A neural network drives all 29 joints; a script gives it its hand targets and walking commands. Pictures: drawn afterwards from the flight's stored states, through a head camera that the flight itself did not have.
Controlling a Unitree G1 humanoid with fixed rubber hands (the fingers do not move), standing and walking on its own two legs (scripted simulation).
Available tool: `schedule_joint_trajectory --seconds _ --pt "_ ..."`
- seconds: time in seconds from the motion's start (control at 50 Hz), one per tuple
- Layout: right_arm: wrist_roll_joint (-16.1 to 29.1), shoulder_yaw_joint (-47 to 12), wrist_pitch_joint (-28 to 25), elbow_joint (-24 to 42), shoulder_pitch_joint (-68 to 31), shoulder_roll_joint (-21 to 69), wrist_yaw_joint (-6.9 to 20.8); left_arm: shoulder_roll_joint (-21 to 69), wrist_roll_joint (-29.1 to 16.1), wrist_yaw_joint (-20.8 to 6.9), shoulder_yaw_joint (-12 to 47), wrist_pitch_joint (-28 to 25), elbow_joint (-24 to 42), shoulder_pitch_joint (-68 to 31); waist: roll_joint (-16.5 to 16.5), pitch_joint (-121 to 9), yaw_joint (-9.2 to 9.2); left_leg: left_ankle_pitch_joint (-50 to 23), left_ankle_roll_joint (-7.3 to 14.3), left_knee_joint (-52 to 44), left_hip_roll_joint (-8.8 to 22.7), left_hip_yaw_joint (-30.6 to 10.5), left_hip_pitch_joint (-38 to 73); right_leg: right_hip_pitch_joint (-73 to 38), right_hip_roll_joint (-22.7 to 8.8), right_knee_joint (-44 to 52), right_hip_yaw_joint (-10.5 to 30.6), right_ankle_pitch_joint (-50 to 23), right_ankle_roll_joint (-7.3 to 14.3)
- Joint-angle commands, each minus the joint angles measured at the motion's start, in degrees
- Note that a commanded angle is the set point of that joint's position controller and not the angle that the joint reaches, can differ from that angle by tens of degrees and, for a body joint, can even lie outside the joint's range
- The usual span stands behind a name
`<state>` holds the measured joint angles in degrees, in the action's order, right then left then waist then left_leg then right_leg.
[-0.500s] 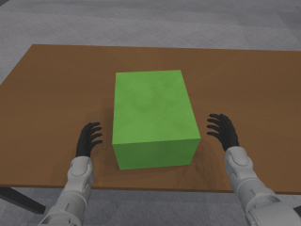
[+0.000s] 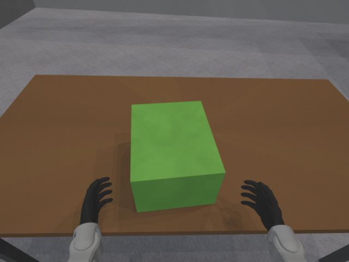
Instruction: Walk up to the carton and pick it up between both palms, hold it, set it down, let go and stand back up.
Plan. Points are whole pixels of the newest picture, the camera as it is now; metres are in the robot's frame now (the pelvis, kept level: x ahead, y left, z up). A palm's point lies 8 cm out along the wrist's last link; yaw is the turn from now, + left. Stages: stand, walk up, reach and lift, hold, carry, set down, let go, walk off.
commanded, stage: set down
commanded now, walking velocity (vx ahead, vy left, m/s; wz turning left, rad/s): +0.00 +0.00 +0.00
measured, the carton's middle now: (171, 152) +0.47 +0.04 -0.04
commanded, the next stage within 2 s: none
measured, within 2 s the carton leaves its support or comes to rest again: neither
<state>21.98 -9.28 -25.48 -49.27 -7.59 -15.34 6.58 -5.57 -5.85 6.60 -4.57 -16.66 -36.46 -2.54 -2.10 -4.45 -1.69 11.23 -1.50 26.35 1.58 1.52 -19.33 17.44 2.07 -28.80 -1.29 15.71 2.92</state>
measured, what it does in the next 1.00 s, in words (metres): stands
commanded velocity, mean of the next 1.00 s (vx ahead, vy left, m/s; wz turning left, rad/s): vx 0.00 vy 0.00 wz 0.00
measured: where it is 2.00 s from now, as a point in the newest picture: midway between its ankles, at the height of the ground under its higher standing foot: outside the picture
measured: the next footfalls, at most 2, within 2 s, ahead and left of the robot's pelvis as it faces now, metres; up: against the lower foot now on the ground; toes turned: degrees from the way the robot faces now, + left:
none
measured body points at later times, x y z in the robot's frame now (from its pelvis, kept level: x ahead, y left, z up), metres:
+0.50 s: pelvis +0.00 +0.01 +0.01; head -0.02 +0.03 +0.46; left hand +0.21 +0.21 -0.01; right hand +0.22 -0.22 -0.01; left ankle +0.02 +0.14 -0.74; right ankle -0.01 -0.08 -0.74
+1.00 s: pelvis +0.01 +0.01 +0.01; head +0.01 +0.03 +0.46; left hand +0.20 +0.21 -0.04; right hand +0.20 -0.22 -0.02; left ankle +0.02 +0.14 -0.74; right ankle -0.01 -0.08 -0.74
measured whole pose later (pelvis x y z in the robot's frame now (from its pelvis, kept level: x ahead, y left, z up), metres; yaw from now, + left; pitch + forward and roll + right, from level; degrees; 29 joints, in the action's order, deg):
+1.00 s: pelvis +0.01 +0.01 +0.01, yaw -2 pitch -2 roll +1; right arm 16.3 -3.8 -16.7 -30.1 14.4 -16.6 8.7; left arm -5.4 -2.1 9.5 0.7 -6.4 -17.7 17.9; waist -4.1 0.5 -2.3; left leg 10.4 -0.8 19.4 1.3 3.7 -6.7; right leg 5.5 1.9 -21.8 1.0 14.1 2.4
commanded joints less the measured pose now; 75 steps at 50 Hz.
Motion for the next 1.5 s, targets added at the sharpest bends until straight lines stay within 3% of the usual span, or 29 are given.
schedule_joint_trajectory --seconds 0.0,0.04,0.06,0.1,0.12,0.2,0.22,0.26,0.28,0.32,0.36,0.42,0.44,0.46,0.48,0.56,0.66,0.72,0.82,0.9,0.94,1.0,1.02,1.08,1.2,1.22,1.26,1.38,1.48 --pt "0.92 3.43 -3.90 10.98 -3.55 -11.67 0.21 -3.03 1.24 0.76 -0.75 -2.18 15.14 0.28 -1.60 -11.80 -0.91 -19.45 0.12 -2.48 -1.88 -0.25 9.00 -12.36 -0.46 4.18 5.02 -23.14 -2.44" --pt "1.27 3.12 -4.16 12.98 -1.52 -11.47 0.14 -3.25 1.92 0.46 -1.01 -1.70 16.52 3.08 -2.16 -10.93 -1.23 -19.54 0.27 -2.58 -2.16 -0.63 10.55 -11.50 -0.70 5.39 5.87 -22.99 -2.28" --pt "0.39 3.31 -3.26 11.09 -8.82 -10.27 0.13 -4.89 1.98 0.43 -1.58 -1.39 11.88 -5.46 -2.19 -9.01 -1.95 -13.82 0.51 -3.01 -2.73 0.45 6.05 -9.56 -1.38 5.37 6.45 -17.92 -2.51" --pt "0.53 4.00 -2.63 12.04 -0.56 -11.63 1.42 -0.38 2.10 0.86 2.23 0.43 15.53 4.31 -2.34 -3.87 -0.26 -12.44 1.01 -5.53 -1.42 -0.79 11.73 -7.39 -0.36 8.40 5.26 -10.62 -1.11" --pt "-0.19 3.76 -1.73 11.89 -3.53 -11.51 1.75 -2.24 1.60 0.93 1.60 0.80 13.44 -0.69 -2.51 -2.18 -1.13 -9.41 1.40 -5.54 -1.55 0.23 9.84 -4.89 -0.51 8.95 5.62 -4.37 -0.98" --pt "1.25 3.96 -1.79 15.11 3.20 -11.65 2.82 -1.36 -0.14 2.59 4.51 0.30 23.77 5.22 -0.97 -5.96 -0.65 -13.86 1.01 -4.86 -1.57 -0.03 13.17 -6.49 -0.63 8.08 5.37 -11.34 -0.63" --pt "1.49 3.70 -1.61 16.60 3.79 -11.94 2.89 -2.13 0.72 2.55 3.20 0.42 23.32 5.78 -2.23 -4.41 -1.86 -13.75 1.02 -5.28 -1.77 0.21 13.49 -6.79 -0.66 8.91 5.75 -11.05 -0.58" --pt "1.38 4.85 -1.28 17.88 0.81 -12.23 3.43 -3.65 1.12 3.27 3.49 0.34 24.78 2.43 0.49 -5.45 -1.28 -9.57 1.12 -5.27 -1.88 0.41 13.65 -4.06 -1.39 9.72 6.17 -5.76 -0.25" --pt "0.08 5.25 -1.12 15.06 6.76 -10.75 3.02 -2.67 1.06 2.63 3.81 1.17 21.70 7.39 -1.44 -1.93 -0.32 -8.95 1.36 -5.82 -1.78 0.25 12.11 -5.16 -1.54 9.93 6.03 -7.70 -0.30" --pt "0.24 5.32 -0.97 18.11 8.03 -11.66 2.98 -2.27 1.98 3.07 4.01 1.44 25.59 8.70 -0.72 -2.74 -0.01 -9.98 1.39 -6.37 -2.12 0.61 15.02 -5.04 -1.93 10.82 6.32 -8.56 -0.92" --pt "0.32 5.63 -0.54 18.25 6.10 -11.45 3.07 -1.55 2.37 3.48 4.45 2.18 26.93 6.89 0.65 -2.50 -0.26 -9.72 1.36 -6.21 -2.36 0.31 14.16 -4.87 -1.88 10.22 6.49 -10.39 -0.38" --pt "-0.64 5.68 0.79 20.17 6.28 -11.83 2.68 -2.21 2.84 3.45 3.72 3.64 24.26 5.09 -0.51 0.06 -0.31 -6.00 1.73 -6.51 -2.26 1.17 14.77 -2.30 -1.78 11.35 6.44 -3.25 -0.39" --pt "0.10 6.47 0.96 19.76 8.76 -11.82 3.25 -0.37 2.45 4.01 4.90 3.97 26.81 8.14 1.79 -0.37 -0.29 -8.11 1.00 -6.63 -1.78 1.05 16.45 -2.57 -1.34 11.27 5.55 -4.09 0.03" --pt "-0.57 6.13 1.26 21.16 13.15 -12.17 3.02 0.47 3.29 3.84 4.04 4.48 26.69 12.96 -0.37 1.48 -0.73 -9.09 1.32 -7.62 -2.02 1.48 17.43 -4.14 -1.53 12.36 5.82 -5.97 -0.18" --pt "-0.54 6.49 2.14 20.97 11.11 -12.97 2.80 0.11 3.30 3.62 4.67 5.31 26.07 10.36 -0.52 1.66 0.66 -8.19 1.36 -7.63 -1.97 0.83 18.62 -2.50 -1.59 12.66 6.03 -5.22 -0.23" --pt "-1.42 7.51 2.67 25.17 12.86 -12.61 2.88 0.27 3.95 4.07 3.71 6.35 27.43 13.29 -0.83 3.10 -1.80 -9.02 1.21 -8.06 -1.71 0.88 18.61 -3.20 -0.95 13.01 5.48 -4.81 0.37" --pt "-4.09 7.89 4.44 27.00 18.02 -12.43 2.22 0.67 4.43 2.80 3.87 7.78 25.70 17.72 -4.93 5.57 -0.04 -9.20 1.62 -8.96 -1.94 1.24 20.09 -3.88 -1.03 14.23 5.36 -6.74 0.01" --pt "-3.54 8.82 4.83 29.60 17.17 -11.12 2.43 -0.53 4.38 3.70 3.53 7.41 28.41 16.79 -3.11 6.37 -1.73 -7.89 1.51 -9.16 -1.52 1.18 20.09 -2.81 -1.35 14.48 5.36 -4.32 0.28" --pt "-4.34 8.98 6.75 29.07 15.56 -9.90 2.96 -1.41 4.08 4.01 5.03 8.09 28.45 13.52 -0.36 6.57 -1.13 -1.19 1.57 -8.96 -1.53 1.28 19.22 0.68 -2.21 14.44 5.68 3.17 0.93" --pt "-4.70 8.42 7.03 26.99 18.68 -9.74 2.67 -1.98 3.81 3.69 4.71 7.92 29.50 16.39 0.49 2.15 -0.31 -8.13 1.14 -7.80 -1.53 1.46 20.95 -2.25 -2.57 13.61 5.66 -5.86 0.68" --pt "-5.94 8.14 6.62 25.49 19.29 -8.50 1.70 -3.19 3.96 2.60 3.96 8.34 25.60 17.31 -1.66 2.97 -0.02 -7.87 1.52 -7.36 -1.77 1.10 19.78 -2.84 -3.23 13.79 6.17 -8.43 0.01" --pt "-6.01 7.36 5.23 24.63 21.38 -9.09 0.61 -4.28 4.52 1.42 2.63 8.04 27.09 21.34 -1.55 -0.01 -0.29 -15.21 0.43 -5.92 -2.21 0.83 20.94 -7.57 -2.74 12.32 5.94 -20.70 -0.85" --pt "-5.85 7.56 4.49 25.10 21.62 -8.78 0.42 -4.63 5.27 1.38 2.56 7.39 28.13 22.14 0.55 0.27 -0.96 -17.53 0.15 -6.28 -2.38 0.74 22.36 -7.05 -2.66 12.59 5.61 -22.72 -0.49" --pt "-4.95 6.56 4.19 21.66 21.91 -9.56 0.67 -2.98 5.93 1.08 3.02 7.92 26.81 22.84 3.04 2.10 -0.55 -20.41 -0.60 -5.66 -2.00 0.17 24.51 -5.74 -1.71 13.38 5.11 -22.49 -0.05" --pt "-7.16 8.08 4.22 23.33 20.40 -9.90 0.23 -3.24 5.23 -0.17 4.38 8.36 25.45 21.79 -1.46 4.62 0.77 -18.40 -0.47 -6.59 -2.13 -0.16 23.87 -4.54 -0.76 14.92 3.73 -18.93 0.15" --pt "-7.77 8.57 3.94 27.59 20.08 -9.95 0.39 -3.93 4.10 0.41 4.11 7.51 28.66 20.96 -1.26 2.27 -0.31 -18.54 -0.29 -6.98 -1.84 -0.06 24.24 -5.03 -0.54 14.37 3.18 -18.71 0.10" --pt "-7.75 7.33 5.16 23.61 21.77 -9.03 0.40 -3.24 4.30 -0.35 3.99 8.46 23.39 20.44 -2.19 6.04 0.73 -16.79 0.14 -6.75 -2.08 -0.06 23.76 -4.06 -1.08 15.06 3.96 -17.18 0.05" --pt "-9.26 7.85 6.09 22.43 21.08 -7.86 0.25 -4.17 5.87 -0.15 3.79 9.08 25.81 20.05 1.71 4.51 -0.95 -16.99 -0.37 -7.26 -1.73 0.13 24.61 -5.42 -1.22 15.02 3.32 -16.16 0.42" --pt "-11.78 7.90 7.42 19.53 19.77 -7.32 -0.98 -4.93 6.38 -1.41 2.81 12.17 19.54 19.37 -0.72 5.33 0.14 -14.25 0.13 -7.08 -2.13 0.01 24.58 -5.55 -2.42 15.83 4.19 -17.60 -0.94"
